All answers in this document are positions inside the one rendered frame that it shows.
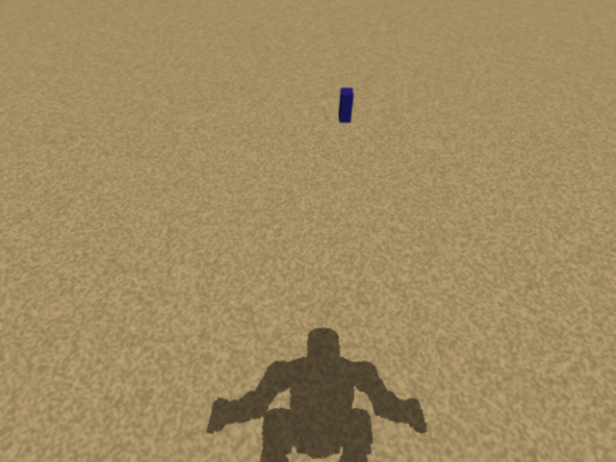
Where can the carton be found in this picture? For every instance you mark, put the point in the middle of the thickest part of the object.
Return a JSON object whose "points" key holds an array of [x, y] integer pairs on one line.
{"points": [[345, 109]]}

